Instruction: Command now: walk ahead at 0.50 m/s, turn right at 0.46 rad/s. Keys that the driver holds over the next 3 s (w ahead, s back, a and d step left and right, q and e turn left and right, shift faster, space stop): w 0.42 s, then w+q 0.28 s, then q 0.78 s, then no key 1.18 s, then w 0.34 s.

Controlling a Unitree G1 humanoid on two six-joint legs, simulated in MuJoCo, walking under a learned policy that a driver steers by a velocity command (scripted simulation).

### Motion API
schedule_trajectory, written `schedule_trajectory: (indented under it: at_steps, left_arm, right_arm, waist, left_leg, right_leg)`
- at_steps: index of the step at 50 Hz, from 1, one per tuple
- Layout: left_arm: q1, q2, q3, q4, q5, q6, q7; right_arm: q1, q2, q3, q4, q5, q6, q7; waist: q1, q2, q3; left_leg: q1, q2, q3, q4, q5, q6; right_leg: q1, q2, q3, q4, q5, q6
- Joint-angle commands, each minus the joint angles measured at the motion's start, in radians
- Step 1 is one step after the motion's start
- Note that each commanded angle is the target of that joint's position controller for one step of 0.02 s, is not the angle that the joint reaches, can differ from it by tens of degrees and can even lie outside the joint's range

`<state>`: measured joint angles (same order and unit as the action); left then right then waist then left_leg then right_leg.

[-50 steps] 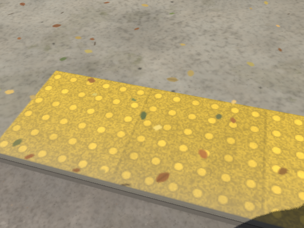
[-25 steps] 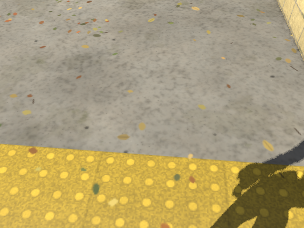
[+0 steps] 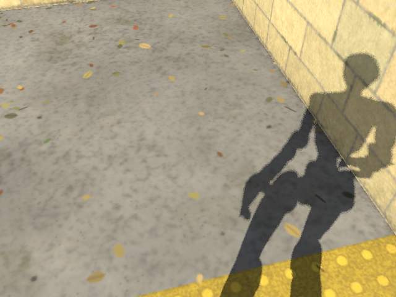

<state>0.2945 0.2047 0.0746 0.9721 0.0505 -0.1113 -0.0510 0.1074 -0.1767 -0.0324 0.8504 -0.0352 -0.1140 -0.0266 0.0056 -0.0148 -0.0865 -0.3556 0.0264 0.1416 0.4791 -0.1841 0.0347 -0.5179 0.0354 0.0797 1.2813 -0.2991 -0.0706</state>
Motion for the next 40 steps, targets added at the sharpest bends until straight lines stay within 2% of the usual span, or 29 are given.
schedule_trajectory:
  at_steps: [1,2,4,5,7,8,9,11,13,16,17,18,19,20,21,22,23,24,25,26,27,28,29,31,33,35,37,38,40]
  left_arm:
    - [-0.069,-0.055,-0.014,-0.053,0.013,0.003,-0.003]
    - [-0.089,-0.056,-0.015,-0.054,0.004,0.005,-0.010]
    - [-0.128,-0.040,-0.013,-0.065,0.000,0.005,-0.018]
    - [-0.144,-0.034,-0.012,-0.069,0.003,0.007,-0.019]
    - [-0.177,-0.039,-0.020,-0.077,0.016,0.021,-0.022]
    - [-0.251,0.012,-0.008,-0.150,-0.097,0.035,0.027]
    - [-0.289,0.019,-0.014,-0.168,-0.105,0.040,0.042]
    - [-0.332,0.023,-0.014,-0.185,-0.091,0.048,0.047]
    - [-0.395,0.020,-0.013,-0.208,-0.084,0.055,0.039]
    - [-0.446,0.014,-0.012,-0.232,-0.083,0.056,0.026]
    - [-0.428,0.023,-0.007,-0.233,-0.079,0.053,0.025]
    - [-0.365,0.040,0.004,-0.220,-0.072,0.051,0.025]
    - [-0.210,0.086,0.030,-0.172,-0.069,0.052,0.029]
    - [0.006,0.172,0.062,-0.118,-0.062,0.049,0.038]
    - [0.137,0.285,0.081,-0.094,-0.051,0.048,0.048]
    - [0.146,0.235,0.062,-0.107,-0.048,0.047,0.054]
    - [0.067,0.179,0.046,-0.121,-0.043,0.044,0.056]
    - [-0.031,0.130,0.032,-0.142,-0.052,0.038,0.054]
    - [-0.103,0.090,0.021,-0.149,-0.052,0.029,0.047]
    - [-0.141,0.059,0.014,-0.143,-0.046,0.019,0.041]
    - [-0.145,0.048,0.012,-0.129,-0.037,0.013,0.038]
    - [-0.129,0.059,0.015,-0.114,-0.034,0.008,0.040]
    - [-0.110,0.077,0.020,-0.103,-0.031,0.005,0.045]
    - [-0.082,0.105,0.025,-0.089,-0.027,0.002,0.061]
    - [-0.064,0.112,0.025,-0.078,-0.027,0.000,0.072]
    - [-0.060,0.123,0.026,-0.078,-0.030,-0.001,0.079]
    - [-0.058,0.133,0.028,-0.078,-0.033,0.005,0.090]
    - [-0.050,0.144,0.031,-0.076,-0.037,0.010,0.096]
    - [-0.031,0.173,0.041,-0.073,-0.050,0.025,0.104]
  right_arm:
    - [0.069,0.020,-0.004,0.012,-0.012,0.000,-0.014]
    - [0.087,0.001,-0.012,0.027,-0.023,-0.003,-0.012]
    - [0.135,-0.018,-0.019,0.055,-0.048,-0.007,0.009]
    - [0.152,-0.018,-0.018,0.067,-0.054,-0.010,0.020]
    - [0.159,-0.007,-0.011,0.080,-0.048,-0.016,0.043]
    - [0.160,-0.167,-0.052,0.095,0.062,-0.004,0.014]
    - [0.182,-0.178,-0.054,0.102,0.074,-0.002,0.002]
    - [0.227,-0.161,-0.054,0.125,0.061,0.004,-0.005]
    - [0.273,-0.147,-0.058,0.146,0.055,0.012,-0.003]
    - [0.316,-0.153,-0.067,0.170,0.057,0.025,0.001]
    - [0.315,-0.162,-0.071,0.175,0.060,0.029,0.002]
    - [0.304,-0.174,-0.073,0.177,0.063,0.033,0.001]
    - [0.295,-0.168,-0.070,0.176,0.065,0.037,0.001]
    - [0.254,-0.153,-0.062,0.148,0.053,0.034,0.000]
    - [0.290,-0.065,-0.028,0.101,0.041,0.011,0.009]
    - [0.285,-0.072,-0.029,0.116,0.055,-0.022,0.024]
    - [0.208,-0.121,-0.050,0.092,0.090,-0.031,0.028]
    - [0.153,-0.136,-0.054,0.074,0.091,-0.027,0.020]
    - [0.122,-0.135,-0.061,0.065,0.076,-0.016,0.008]
    - [0.134,-0.129,-0.068,0.066,0.068,0.006,-0.002]
    - [0.161,-0.105,-0.066,0.069,0.069,0.027,-0.003]
    - [0.168,-0.083,-0.062,0.067,0.070,0.041,-0.002]
    - [0.156,-0.081,-0.062,0.059,0.070,0.050,-0.002]
    - [0.105,-0.091,-0.065,0.037,0.062,0.058,0.001]
    - [0.054,-0.096,-0.065,0.017,0.055,0.059,0.009]
    - [0.002,-0.095,-0.062,0.000,0.052,0.060,0.022]
    - [-0.074,-0.078,-0.051,-0.026,0.043,0.063,0.034]
    - [-0.108,-0.071,-0.046,-0.042,0.038,0.063,0.041]
    - [-0.148,-0.079,-0.045,-0.074,0.036,0.069,0.053]
  waist:
    - [-0.016,0.076,0.017]
    - [-0.025,0.079,0.024]
    - [-0.033,0.062,0.043]
    - [-0.027,0.055,0.053]
    - [-0.007,0.056,0.065]
    - [0.017,0.031,0.094]
    - [0.008,0.037,0.096]
    - [-0.009,0.064,0.127]
    - [-0.037,0.076,0.148]
    - [-0.053,0.069,0.157]
    - [-0.039,0.084,0.145]
    - [-0.001,0.100,0.110]
    - [0.065,0.102,0.025]
    - [0.148,0.059,-0.108]
    - [0.134,-0.171,-0.219]
    - [0.133,-0.180,-0.314]
    - [0.117,-0.142,-0.206]
    - [0.078,-0.098,-0.128]
    - [0.040,-0.058,-0.069]
    - [0.000,-0.069,-0.028]
    - [-0.026,-0.085,-0.006]
    - [-0.035,-0.085,0.015]
    - [-0.038,-0.073,0.036]
    - [-0.037,-0.052,0.064]
    - [-0.030,-0.044,0.077]
    - [-0.019,-0.044,0.089]
    - [0.002,-0.032,0.129]
    - [0.014,-0.029,0.139]
    - [0.030,-0.045,0.131]
  left_leg:
    - [0.216,0.263,-0.279,-0.345,0.073,0.178]
    - [0.226,0.244,-0.223,-0.361,0.098,0.188]
    - [0.246,0.242,-0.157,-0.379,0.183,0.219]
    - [0.242,0.241,-0.122,-0.382,0.226,0.228]
    - [0.188,0.225,-0.053,-0.378,0.291,0.225]
    - [0.129,0.219,-0.070,-0.369,0.223,0.154]
    - [0.138,0.234,-0.077,-0.384,0.178,0.149]
    - [0.199,0.235,-0.068,-0.382,0.155,0.140]
    - [0.279,0.246,-0.062,-0.360,0.155,0.131]
    - [0.368,0.266,-0.063,-0.296,0.228,0.128]
    - [0.386,0.263,-0.056,-0.238,0.348,0.123]
    - [0.386,0.247,-0.037,-0.142,0.501,0.109]
    - [0.340,0.210,-0.007,0.027,0.622,0.087]
    - [0.122,0.159,0.016,0.292,0.501,0.048]
    - [-0.307,-0.006,0.013,0.695,-0.030,-0.025]
    - [-0.426,-0.039,-0.196,0.886,-0.382,-0.012]
    - [-0.518,0.015,-0.228,0.946,-0.314,0.000]
    - [-0.497,0.069,-0.206,0.907,-0.214,0.007]
    - [-0.449,0.101,-0.202,0.849,-0.147,0.005]
    - [-0.383,0.127,-0.217,0.805,-0.103,0.007]
    - [-0.338,0.134,-0.225,0.787,-0.081,0.011]
    - [-0.336,0.136,-0.229,0.774,-0.063,0.013]
    - [-0.355,0.134,-0.236,0.755,-0.029,0.012]
    - [-0.415,0.125,-0.261,0.687,0.056,0.002]
    - [-0.442,0.114,-0.269,0.589,0.153,-0.002]
    - [-0.418,0.105,-0.238,0.473,0.237,-0.003]
    - [-0.368,0.090,-0.181,0.344,0.278,-0.003]
    - [-0.345,0.081,-0.152,0.294,0.277,-0.002]
    - [-0.320,0.063,-0.112,0.232,0.213,0.004]
  right_leg:
    - [-0.227,-0.117,0.033,-0.021,0.072,-0.013]
    - [-0.254,-0.114,0.036,-0.052,0.103,-0.015]
    - [-0.311,-0.112,0.045,-0.141,0.217,-0.017]
    - [-0.317,-0.116,0.033,-0.212,0.284,-0.015]
    - [-0.251,-0.138,-0.018,-0.356,0.404,-0.013]
    - [-0.193,-0.147,-0.039,-0.371,0.324,0.012]
    - [-0.183,-0.149,-0.041,-0.421,0.319,0.024]
    - [-0.189,-0.147,-0.060,-0.519,0.333,0.031]
    - [-0.196,-0.145,-0.076,-0.591,0.309,0.021]
    - [-0.146,-0.117,-0.118,-0.681,0.193,-0.008]
    - [-0.091,-0.092,-0.142,-0.713,0.141,-0.022]
    - [0.018,-0.057,-0.171,-0.763,0.125,-0.037]
    - [0.233,-0.019,-0.190,-0.792,0.151,-0.060]
    - [0.572,-0.117,-0.055,-0.727,0.254,-0.112]
    - [0.925,-0.380,0.403,-0.826,0.154,-0.263]
    - [0.952,-0.450,0.619,-0.943,0.157,-0.295]
    - [0.854,-0.415,0.449,-0.941,0.199,-0.240]
    - [0.698,-0.379,0.291,-0.952,0.251,-0.193]
    - [0.551,-0.346,0.201,-0.993,0.267,-0.164]
    - [0.438,-0.317,0.129,-1.033,0.267,-0.137]
    - [0.363,-0.308,0.092,-1.063,0.242,-0.127]
    - [0.325,-0.306,0.061,-1.090,0.244,-0.128]
    - [0.308,-0.305,0.028,-1.111,0.260,-0.130]
    - [0.317,-0.307,-0.029,-1.127,0.312,-0.128]
    - [0.342,-0.301,-0.088,-1.128,0.344,-0.112]
    - [0.352,-0.290,-0.149,-1.134,0.343,-0.092]
    - [0.345,-0.279,-0.215,-1.116,0.428,-0.074]
    - [0.358,-0.282,-0.240,-1.095,0.476,-0.067]
    - [0.426,-0.301,-0.258,-1.032,0.575,-0.057]
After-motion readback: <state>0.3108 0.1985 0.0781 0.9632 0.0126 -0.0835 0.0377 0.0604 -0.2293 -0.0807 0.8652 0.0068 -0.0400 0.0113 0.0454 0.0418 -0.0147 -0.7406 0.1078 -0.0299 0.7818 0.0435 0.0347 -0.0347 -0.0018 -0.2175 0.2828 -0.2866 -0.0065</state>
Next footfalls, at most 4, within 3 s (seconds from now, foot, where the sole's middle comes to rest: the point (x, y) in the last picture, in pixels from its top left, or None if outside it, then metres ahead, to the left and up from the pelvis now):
0.40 right None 0.34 -0.16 -0.77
0.92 left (180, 284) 0.60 0.09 -0.77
1.46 right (235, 267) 0.66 -0.10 -0.77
1.80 left None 0.49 0.11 -0.77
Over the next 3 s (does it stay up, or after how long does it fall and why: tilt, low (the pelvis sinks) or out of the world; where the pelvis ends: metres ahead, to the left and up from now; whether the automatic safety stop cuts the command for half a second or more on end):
stays up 0.61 0.01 0.00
